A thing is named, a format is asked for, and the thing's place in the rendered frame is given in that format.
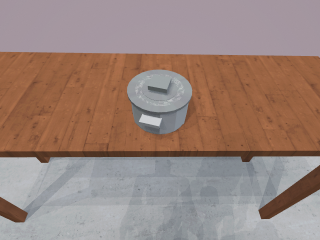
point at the pot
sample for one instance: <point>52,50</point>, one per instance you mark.
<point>159,123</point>

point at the knob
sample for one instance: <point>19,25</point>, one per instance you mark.
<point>159,83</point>

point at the table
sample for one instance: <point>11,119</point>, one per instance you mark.
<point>61,104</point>

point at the lid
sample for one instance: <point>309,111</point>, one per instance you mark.
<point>177,97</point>

